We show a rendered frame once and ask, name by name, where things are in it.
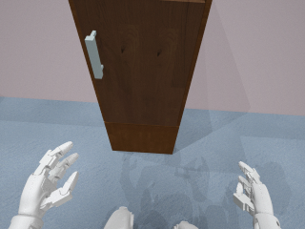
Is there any robot right forearm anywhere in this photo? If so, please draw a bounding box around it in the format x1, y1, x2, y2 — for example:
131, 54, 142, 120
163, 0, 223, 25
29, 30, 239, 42
253, 213, 281, 229

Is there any handle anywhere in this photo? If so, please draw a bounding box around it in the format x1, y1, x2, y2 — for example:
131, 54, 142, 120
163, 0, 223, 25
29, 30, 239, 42
85, 31, 104, 79

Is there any robot left shin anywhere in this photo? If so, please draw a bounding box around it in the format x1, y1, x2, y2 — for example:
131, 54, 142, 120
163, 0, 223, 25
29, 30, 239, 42
119, 206, 128, 211

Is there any right robot hand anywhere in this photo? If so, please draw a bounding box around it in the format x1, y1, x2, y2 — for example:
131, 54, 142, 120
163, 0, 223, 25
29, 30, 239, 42
233, 161, 274, 217

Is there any robot left forearm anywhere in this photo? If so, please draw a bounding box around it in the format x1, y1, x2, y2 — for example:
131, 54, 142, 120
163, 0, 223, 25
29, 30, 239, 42
9, 214, 44, 229

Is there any left robot hand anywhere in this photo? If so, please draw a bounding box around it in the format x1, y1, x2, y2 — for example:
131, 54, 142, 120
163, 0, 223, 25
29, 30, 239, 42
18, 141, 79, 218

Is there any left robot thigh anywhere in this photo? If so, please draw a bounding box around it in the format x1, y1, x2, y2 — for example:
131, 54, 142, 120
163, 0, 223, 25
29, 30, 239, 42
104, 209, 134, 229

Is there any cupboard door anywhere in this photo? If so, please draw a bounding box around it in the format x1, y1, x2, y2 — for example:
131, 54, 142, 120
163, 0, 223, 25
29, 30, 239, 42
72, 0, 206, 127

